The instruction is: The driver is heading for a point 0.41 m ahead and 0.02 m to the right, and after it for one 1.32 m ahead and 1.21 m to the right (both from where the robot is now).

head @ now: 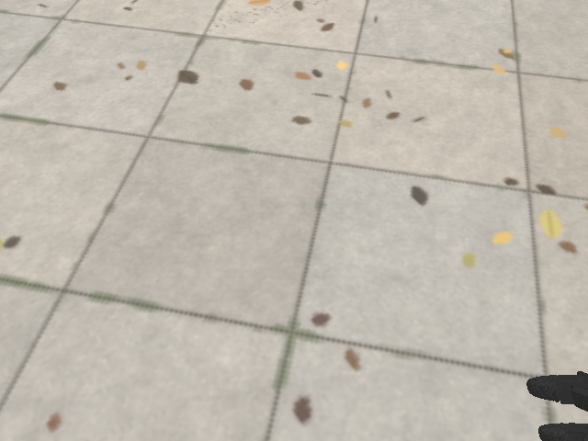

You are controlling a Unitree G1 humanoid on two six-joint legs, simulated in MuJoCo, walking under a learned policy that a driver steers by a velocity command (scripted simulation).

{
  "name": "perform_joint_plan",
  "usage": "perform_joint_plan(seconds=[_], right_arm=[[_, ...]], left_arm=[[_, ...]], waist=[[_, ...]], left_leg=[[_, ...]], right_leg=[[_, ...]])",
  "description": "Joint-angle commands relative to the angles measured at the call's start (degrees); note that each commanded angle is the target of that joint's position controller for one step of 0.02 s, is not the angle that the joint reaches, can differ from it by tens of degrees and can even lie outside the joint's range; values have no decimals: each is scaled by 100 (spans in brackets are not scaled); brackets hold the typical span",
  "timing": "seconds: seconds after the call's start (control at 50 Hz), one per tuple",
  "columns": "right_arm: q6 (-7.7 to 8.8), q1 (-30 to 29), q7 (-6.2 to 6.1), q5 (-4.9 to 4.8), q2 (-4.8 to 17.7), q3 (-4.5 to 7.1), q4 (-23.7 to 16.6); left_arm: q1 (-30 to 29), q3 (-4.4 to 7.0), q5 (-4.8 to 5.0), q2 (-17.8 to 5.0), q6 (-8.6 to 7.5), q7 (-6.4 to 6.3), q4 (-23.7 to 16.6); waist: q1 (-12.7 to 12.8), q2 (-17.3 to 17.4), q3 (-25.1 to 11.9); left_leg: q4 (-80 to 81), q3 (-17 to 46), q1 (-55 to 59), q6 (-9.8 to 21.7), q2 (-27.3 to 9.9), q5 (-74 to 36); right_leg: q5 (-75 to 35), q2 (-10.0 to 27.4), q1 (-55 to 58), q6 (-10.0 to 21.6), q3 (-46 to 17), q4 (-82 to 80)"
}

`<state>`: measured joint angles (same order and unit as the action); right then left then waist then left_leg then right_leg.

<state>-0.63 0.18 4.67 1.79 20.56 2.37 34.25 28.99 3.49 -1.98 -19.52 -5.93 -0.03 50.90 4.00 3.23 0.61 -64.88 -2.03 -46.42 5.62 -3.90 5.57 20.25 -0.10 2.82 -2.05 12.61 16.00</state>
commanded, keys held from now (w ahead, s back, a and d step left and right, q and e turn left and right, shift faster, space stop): w+q+shift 0.16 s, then w+e+shift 0.02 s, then e+shift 0.82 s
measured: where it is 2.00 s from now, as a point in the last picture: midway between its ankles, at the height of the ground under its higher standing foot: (295, 361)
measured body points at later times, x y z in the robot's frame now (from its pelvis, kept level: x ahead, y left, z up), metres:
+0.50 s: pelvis +0.42 +0.04 +0.00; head +0.47 +0.06 +0.44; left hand +0.54 +0.31 -0.11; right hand +0.54 -0.22 -0.12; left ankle +0.29 +0.04 -0.73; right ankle +0.66 -0.03 -0.69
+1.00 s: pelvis +0.62 +0.10 +0.00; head +0.65 +0.10 +0.45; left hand +0.85 +0.35 -0.07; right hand +0.73 -0.20 -0.08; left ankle +0.73 +0.22 -0.73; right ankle +0.65 +0.01 -0.73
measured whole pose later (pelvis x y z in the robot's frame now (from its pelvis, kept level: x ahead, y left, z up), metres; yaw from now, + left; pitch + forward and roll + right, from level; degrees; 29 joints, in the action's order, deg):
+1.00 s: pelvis +0.62 +0.10 +0.00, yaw -16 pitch +2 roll +1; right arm 2.0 3.9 -1.2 -0.4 15.9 3.2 40.0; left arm 10.3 6.4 1.5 -19.6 3.6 -2.5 31.5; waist 1.7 -1.0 2.8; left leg -27.8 11.1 -21.7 -2.4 4.0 8.4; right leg 10.1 -13.9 -21.2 2.4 -20.3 32.1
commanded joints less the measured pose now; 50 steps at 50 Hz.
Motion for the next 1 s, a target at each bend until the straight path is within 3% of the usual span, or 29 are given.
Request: perform_joint_plan(seconds=[0.02,0.08,0.1,0.14,0.16,0.18,0.2,0.22,0.24,0.28,0.3,0.32,0.34,0.4,0.44,0.48,0.52,0.54,0.56,0.58,0.6,0.62,0.64,0.7,0.76,0.8,0.96,0.98,1.0], right_arm=[[41,-612,137,7,-85,-163,-532],[89,-480,116,-5,-32,-155,-404],[107,-16,66,-11,100,-101,-261],[158,2132,-99,-24,578,166,390],[155,2672,-261,-70,841,361,709],[92,2144,-371,-92,1273,429,635],[38,2180,-410,58,1473,473,313],[77,2163,-488,30,1048,424,382],[169,1842,-554,24,753,331,475],[398,1403,-543,-44,290,143,535],[487,1444,-512,-106,181,83,657],[655,949,-405,-258,-26,98,521],[726,837,-400,-288,55,106,603],[711,790,-634,-147,52,95,750],[624,1300,-819,-140,133,93,846],[499,1397,-938,-135,274,119,851],[392,938,-1013,-140,349,185,609],[376,384,-989,-155,341,193,425],[375,141,-800,-66,-188,77,340],[379,1511,-634,-57,-763,-61,226],[427,2020,-497,-150,-152,-51,192],[400,1466,-468,-232,331,47,72],[329,1026,-514,-142,367,105,6],[135,859,-579,-86,139,100,-65],[184,574,-670,-88,-211,32,-27],[168,470,-701,-174,-162,55,16],[385,192,-580,-241,107,261,144],[418,431,-564,-239,163,311,248],[401,485,-574,-188,337,364,266]], left_arm=[[-552,-23,-5,-344,-185,-1,-386],[-207,57,-9,-763,-76,-109,-337],[-241,108,-16,-953,17,-166,-363],[-707,178,-37,-1178,204,-184,-595],[-750,168,-84,-981,241,-102,-637],[-592,-64,-164,-70,184,-37,-927],[-490,-61,87,-346,75,-55,-1510],[-920,-79,118,-536,3,-84,-1399],[-852,-106,179,-473,18,-109,-1263],[-540,-158,42,-227,229,-92,-947],[-360,-163,19,-118,369,-40,-835],[-562,51,561,-431,221,-134,-824],[-770,16,585,-298,166,-146,-896],[-1505,-107,366,235,-26,-23,-1105],[-1837,-106,290,325,-96,146,-1176],[-1533,4,334,136,-61,309,-1202],[-491,242,287,-363,62,367,-1068],[552,397,285,-694,133,312,-855],[954,343,292,-697,169,189,-618],[-46,212,-158,-844,55,146,-1061],[-773,302,-208,-1034,82,113,-1615],[-1449,306,-34,-850,180,78,-1957],[-1717,242,209,-613,269,56,-2022],[-1845,234,280,-523,385,-17,-2075],[-1522,339,275,-677,546,-171,-1972],[-1563,399,337,-759,697,-265,-2015],[-1889,455,337,-613,908,-256,-2286],[-2024,434,370,-565,911,-237,-2341],[-1756,350,365,-298,925,-211,-2319]], waist=[[-353,-473,834],[-536,-771,456],[-842,-945,141],[-1852,-1023,-855],[-1873,-417,-984],[-1058,868,-703],[-1017,774,-2063],[-1050,-324,-1425],[-674,-660,-462],[-124,-1158,-9],[4,-999,40],[-57,-890,-49],[-35,-724,-50],[-232,-341,143],[-591,-229,-111],[-476,176,-447],[125,615,-857],[863,285,-1002],[944,-1312,-648],[-328,-2143,-1162],[-298,-1421,-2320],[-393,-488,-1677],[-537,399,-923],[-698,20,-280],[-488,-347,-747],[-425,-650,-1095],[-269,-1459,-770],[-418,-1376,-781],[-279,-732,-1020]], left_leg=[[1194,-452,485,174,17,-488],[1912,-1071,1534,495,678,-159],[1998,-1051,2076,587,861,123],[2287,-590,4517,932,1103,561],[2742,43,5850,1090,912,805],[2672,2001,6275,1237,-303,-183],[4037,4377,7494,2153,-1370,-83],[4644,4225,6775,1875,-1405,-377],[4635,3411,5563,1688,-1361,-1626],[4614,2058,3889,1324,-1031,-3574],[4779,1569,3320,1137,-925,-3891],[4770,1572,3432,912,-850,-3497],[4860,1177,3349,736,-716,-3586],[4958,-248,2912,66,201,-3662],[4542,-558,3430,-199,319,-3712],[3884,-660,3825,-474,190,-4303],[2648,-601,3618,-687,-50,-5091],[1033,-582,3029,-826,50,-4257],[-1368,-592,2040,-967,989,1716],[-3257,600,645,-1187,1439,3578],[-3405,1473,571,-1064,1241,2919],[-2870,1421,477,-812,1028,2368],[-2285,1242,529,-746,827,2046],[-462,1198,1187,-829,629,1819],[945,1025,1543,-1084,806,1544],[1420,1120,1652,-1149,860,1083],[3657,1288,2558,-853,887,634],[4364,1221,3090,-752,715,67],[4636,1744,3968,-393,-119,-319]], right_leg=[[-3267,1165,-815,306,41,-1091],[-7196,1236,-95,152,402,-127],[-8043,1362,53,140,383,619],[-8098,1591,-738,299,138,3346],[-4218,1031,-2063,238,104,5377],[963,213,-3899,171,-83,7540],[740,60,-5048,104,-1333,8183],[46,342,-5245,96,-1453,7797],[-171,562,-4939,80,-1315,7385],[59,766,-3751,52,-1456,6524],[120,766,-3234,34,-1503,5995],[101,912,-3488,24,-1833,5841],[-112,854,-3523,39,-1796,5293],[-2044,324,-3074,70,-1038,3243],[-3639,-165,-2804,6,-533,2091],[-3727,-538,-2293,23,-319,1755],[-2941,-743,-1162,311,-403,1913],[-3283,-483,-214,625,-850,1512],[-5057,163,287,930,-1650,1036],[-7166,1277,987,2040,-4175,1730],[-5357,1936,1207,2649,-5530,813],[-2866,1709,292,2565,-5451,373],[-1377,1331,-720,2253,-5132,17],[-1116,530,-2115,1792,-4294,-140],[-3020,272,-1916,1617,-3833,331],[-2656,225,-1647,1410,-3873,461],[-1337,-4,-1497,973,-4699,828],[-1073,-171,-1685,851,-4633,1092],[621,-533,-2221,641,-4210,1888]])
Next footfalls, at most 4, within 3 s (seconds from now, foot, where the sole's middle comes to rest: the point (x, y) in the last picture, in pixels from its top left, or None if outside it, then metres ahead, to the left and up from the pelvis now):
0.16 left None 0.32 0.05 -0.77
0.54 right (321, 351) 0.69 0.02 -0.77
1.00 left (250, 319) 0.76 0.20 -0.77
1.48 right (333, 394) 0.58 -0.01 -0.77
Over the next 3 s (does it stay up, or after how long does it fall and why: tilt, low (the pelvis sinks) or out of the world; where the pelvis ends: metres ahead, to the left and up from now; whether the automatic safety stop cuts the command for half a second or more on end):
stays up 0.67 0.05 0.01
